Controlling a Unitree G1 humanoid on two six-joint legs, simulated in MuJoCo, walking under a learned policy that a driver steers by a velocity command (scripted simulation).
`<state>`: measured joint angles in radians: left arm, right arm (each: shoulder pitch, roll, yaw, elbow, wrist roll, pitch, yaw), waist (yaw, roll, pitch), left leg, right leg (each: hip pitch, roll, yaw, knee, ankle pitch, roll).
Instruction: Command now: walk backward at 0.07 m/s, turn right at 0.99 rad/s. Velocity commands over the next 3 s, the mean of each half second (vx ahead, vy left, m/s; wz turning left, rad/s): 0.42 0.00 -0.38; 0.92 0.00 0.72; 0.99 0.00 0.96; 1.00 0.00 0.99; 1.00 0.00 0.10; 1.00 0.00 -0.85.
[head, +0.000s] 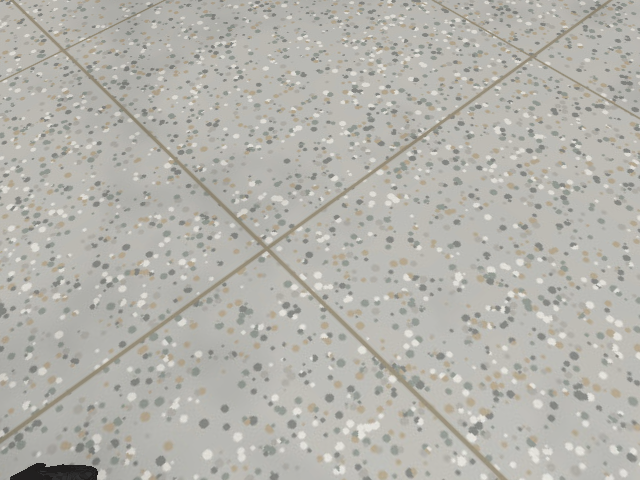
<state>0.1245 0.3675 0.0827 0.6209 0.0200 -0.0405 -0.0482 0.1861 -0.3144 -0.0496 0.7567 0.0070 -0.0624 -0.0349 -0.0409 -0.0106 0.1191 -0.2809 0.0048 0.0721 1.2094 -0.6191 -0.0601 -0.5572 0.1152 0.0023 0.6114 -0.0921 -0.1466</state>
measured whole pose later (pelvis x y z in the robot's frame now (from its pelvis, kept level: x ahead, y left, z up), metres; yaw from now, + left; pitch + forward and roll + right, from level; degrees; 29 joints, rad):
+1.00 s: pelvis +0.45 +0.07 +0.02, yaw +12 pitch +4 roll -2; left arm 0.49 0.33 0.06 0.83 0.03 -0.10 0.01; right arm 0.03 -0.35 -0.06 0.62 -0.03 0.01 0.10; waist 0.06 0.04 -0.02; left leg -0.85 0.08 0.05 1.03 -0.11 0.09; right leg 0.17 0.00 -0.20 0.19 -0.42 0.05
